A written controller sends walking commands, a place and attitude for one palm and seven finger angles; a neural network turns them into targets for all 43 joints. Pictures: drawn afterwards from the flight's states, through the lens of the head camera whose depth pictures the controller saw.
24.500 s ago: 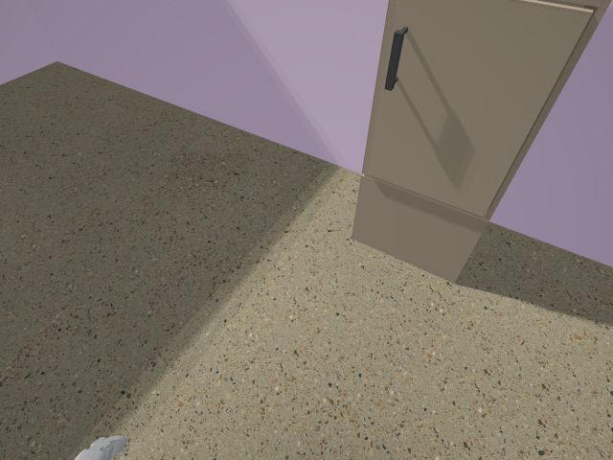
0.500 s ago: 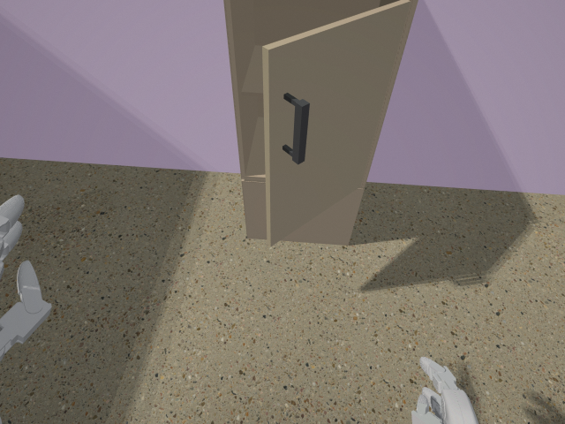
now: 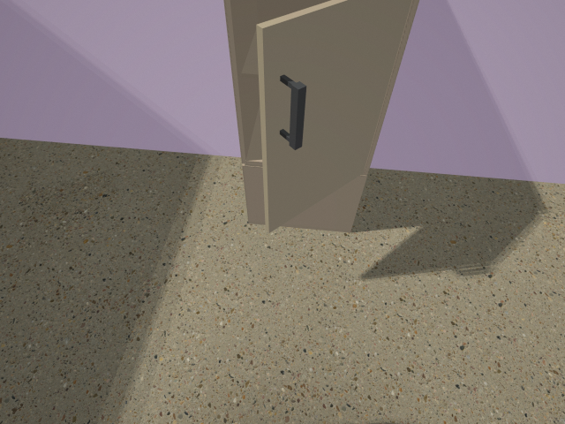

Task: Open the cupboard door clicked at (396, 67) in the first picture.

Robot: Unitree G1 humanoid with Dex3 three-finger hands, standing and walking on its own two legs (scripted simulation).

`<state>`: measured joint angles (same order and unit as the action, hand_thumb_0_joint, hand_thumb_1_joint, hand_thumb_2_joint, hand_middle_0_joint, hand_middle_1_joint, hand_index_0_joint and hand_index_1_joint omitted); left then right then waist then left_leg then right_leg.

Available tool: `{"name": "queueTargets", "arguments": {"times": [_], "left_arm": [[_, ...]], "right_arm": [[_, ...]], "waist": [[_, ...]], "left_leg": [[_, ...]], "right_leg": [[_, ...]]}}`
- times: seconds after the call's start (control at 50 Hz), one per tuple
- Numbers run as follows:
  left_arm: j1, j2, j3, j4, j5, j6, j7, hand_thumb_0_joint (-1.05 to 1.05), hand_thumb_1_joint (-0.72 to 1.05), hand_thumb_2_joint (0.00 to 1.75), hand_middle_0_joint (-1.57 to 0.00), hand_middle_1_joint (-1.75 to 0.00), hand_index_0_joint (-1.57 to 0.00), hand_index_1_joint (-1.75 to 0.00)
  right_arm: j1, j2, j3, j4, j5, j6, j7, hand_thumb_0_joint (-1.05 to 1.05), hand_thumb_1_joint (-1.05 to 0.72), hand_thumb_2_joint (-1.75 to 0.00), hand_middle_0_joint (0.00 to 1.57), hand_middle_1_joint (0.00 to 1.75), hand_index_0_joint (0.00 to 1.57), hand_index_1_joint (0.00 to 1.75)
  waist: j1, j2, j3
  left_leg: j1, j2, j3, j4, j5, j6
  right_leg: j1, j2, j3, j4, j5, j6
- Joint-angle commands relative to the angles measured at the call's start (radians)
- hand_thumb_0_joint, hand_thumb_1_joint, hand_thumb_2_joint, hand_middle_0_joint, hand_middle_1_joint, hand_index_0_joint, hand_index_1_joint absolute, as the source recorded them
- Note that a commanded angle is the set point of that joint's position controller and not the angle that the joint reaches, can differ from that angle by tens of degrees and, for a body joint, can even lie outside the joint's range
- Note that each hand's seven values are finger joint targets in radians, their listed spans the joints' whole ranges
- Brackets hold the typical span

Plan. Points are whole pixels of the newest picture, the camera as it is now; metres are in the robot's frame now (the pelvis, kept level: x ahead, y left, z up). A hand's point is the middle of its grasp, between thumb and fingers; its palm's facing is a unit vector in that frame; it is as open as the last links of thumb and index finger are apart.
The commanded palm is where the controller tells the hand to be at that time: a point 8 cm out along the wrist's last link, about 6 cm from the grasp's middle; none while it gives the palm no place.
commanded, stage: let the arm hang, fingers relaxed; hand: left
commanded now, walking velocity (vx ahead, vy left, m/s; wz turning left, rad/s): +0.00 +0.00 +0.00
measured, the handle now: (290, 113) +0.67 +0.02 +0.05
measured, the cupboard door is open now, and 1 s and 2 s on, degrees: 44 44 44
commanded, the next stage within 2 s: look to check the result in 0.60 s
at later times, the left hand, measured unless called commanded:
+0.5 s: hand out of the picture +0.06 +0.18 -0.16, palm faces +0.00 -0.98 -0.21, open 7.4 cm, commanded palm none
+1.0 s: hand out of the picture +0.04 +0.19 -0.16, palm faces +0.01 -0.97 -0.24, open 7.4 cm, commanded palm none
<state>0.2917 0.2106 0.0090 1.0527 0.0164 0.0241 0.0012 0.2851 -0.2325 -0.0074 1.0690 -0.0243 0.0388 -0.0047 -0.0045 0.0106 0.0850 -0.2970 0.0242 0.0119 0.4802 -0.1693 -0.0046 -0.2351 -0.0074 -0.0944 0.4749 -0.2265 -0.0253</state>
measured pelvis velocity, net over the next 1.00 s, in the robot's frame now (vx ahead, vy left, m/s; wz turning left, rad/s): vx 0.03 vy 0.00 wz -0.01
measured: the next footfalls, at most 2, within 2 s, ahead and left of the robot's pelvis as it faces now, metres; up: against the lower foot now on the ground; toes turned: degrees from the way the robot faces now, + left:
none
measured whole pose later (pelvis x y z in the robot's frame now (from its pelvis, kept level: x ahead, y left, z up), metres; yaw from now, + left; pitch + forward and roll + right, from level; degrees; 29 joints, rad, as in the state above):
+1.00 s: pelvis +0.03 +0.00 +0.01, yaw -1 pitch -2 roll +0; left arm 0.23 0.19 0.02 1.15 0.01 -0.01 0.02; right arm 0.21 -0.20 -0.01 1.14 -0.02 0.01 -0.02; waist 0.00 0.02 0.06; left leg -0.18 0.02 0.03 0.37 -0.16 -0.01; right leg -0.12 -0.01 -0.08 0.37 -0.22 -0.02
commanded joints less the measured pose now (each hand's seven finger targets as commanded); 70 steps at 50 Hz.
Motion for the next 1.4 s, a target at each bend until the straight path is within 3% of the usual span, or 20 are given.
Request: {"name": "queueTargets", "arguments": {"times": [0.0, 0.16, 0.26, 0.46, 0.6, 0.82, 1.32, 1.38], "left_arm": [[-0.023, 0.158, 0.035, -0.013, -0.004, -0.037, 0.016, 0.0, 0.9, 0.9, -0.2, -0.3, -0.2, -0.3], [-0.024, 0.137, 0.031, 0.038, -0.007, -0.038, 0.024, 0.0, 0.9, 0.9, -0.2, -0.3, -0.2, -0.3], [-0.028, 0.124, 0.03, 0.046, -0.006, -0.038, 0.026, 0.0, 0.9, 0.9, -0.2, -0.3, -0.2, -0.3], [-0.026, 0.099, 0.03, 0.053, -0.006, -0.044, 0.028, 0.0, 0.9, 0.9, -0.2, -0.3, -0.2, -0.3], [-0.022, 0.095, 0.033, 0.058, -0.006, -0.049, 0.028, 0.0, 0.9, 0.9, -0.2, -0.3, -0.2, -0.3], [-0.02, 0.104, 0.031, 0.067, -0.007, -0.05, 0.027, 0.0, 0.9, 0.9, -0.2, -0.3, -0.2, -0.3], [-0.079, 0.166, 0.038, 0.058, -0.006, -0.058, 0.021, 0.0, 0.9, 0.9, -0.2, -0.3, -0.2, -0.3], [-0.05, 0.113, 0.036, 0.056, -0.006, -0.039, 0.024, 0.0, 0.9, 0.9, -0.2, -0.3, -0.2, -0.3]], "right_arm": [[0.002, -0.109, -0.025, -0.031, 0.003, -0.033, -0.013, 0.0, -0.9, -0.9, 0.2, 0.3, 0.2, 0.3], [0.011, -0.086, -0.019, 0.016, 0.002, -0.035, -0.016, 0.0, -0.9, -0.9, 0.2, 0.3, 0.2, 0.3], [0.003, -0.062, -0.013, 0.032, 0.001, -0.035, -0.016, 0.0, -0.9, -0.9, 0.2, 0.3, 0.2, 0.3], [-0.019, -0.042, -0.01, 0.039, 0.002, -0.044, -0.021, 0.0, -0.9, -0.9, 0.2, 0.3, 0.2, 0.3], [-0.022, -0.047, -0.013, 0.038, 0.003, -0.047, -0.026, 0.0, -0.9, -0.9, 0.2, 0.3, 0.2, 0.3], [-0.031, -0.068, -0.017, 0.042, 0.004, -0.045, -0.027, 0.0, -0.9, -0.9, 0.2, 0.3, 0.2, 0.3], [-0.088, -0.136, -0.021, 0.031, 0.004, -0.055, -0.023, 0.0, -0.9, -0.9, 0.2, 0.3, 0.2, 0.3], [-0.049, -0.07, -0.014, 0.036, 0.003, -0.04, -0.029, 0.0, -0.9, -0.9, 0.2, 0.3, 0.2, 0.3]], "waist": [[-0.008, -0.007, -0.061], [-0.006, -0.054, -0.026], [-0.002, -0.043, -0.007], [0.002, 0.018, -0.041], [0.0, 0.002, -0.05], [-0.003, -0.006, -0.035], [0.0, -0.007, -0.063], [-0.003, -0.001, -0.07]], "left_leg": [[0.066, 0.062, -0.073, -0.093, -0.078, 0.028], [0.083, 0.069, -0.066, -0.115, -0.025, 0.029], [0.077, 0.069, -0.061, -0.13, -0.005, 0.026], [0.103, 0.074, -0.064, -0.149, 0.067, 0.02], [0.124, 0.079, -0.059, -0.147, 0.1, 0.02], [0.141, 0.08, -0.059, -0.154, 0.077, 0.022], [0.164, 0.088, -0.071, -0.181, 0.112, 0.025], [0.181, 0.096, -0.031, -0.131, 0.123, 0.013]], "right_leg": [[-0.032, -0.118, 0.144, -0.181, -0.15, -0.046], [-0.025, -0.112, 0.133, -0.186, -0.113, -0.037], [-0.012, -0.111, 0.128, -0.186, -0.084, -0.028], [0.044, -0.11, 0.119, -0.17, 0.036, -0.018], [0.064, -0.111, 0.112, -0.175, 0.089, -0.018], [0.056, -0.11, 0.115, -0.196, 0.063, -0.019], [0.095, -0.116, 0.12, -0.208, 0.104, -0.019], [0.061, -0.115, 0.142, -0.171, 0.176, -0.014]]}}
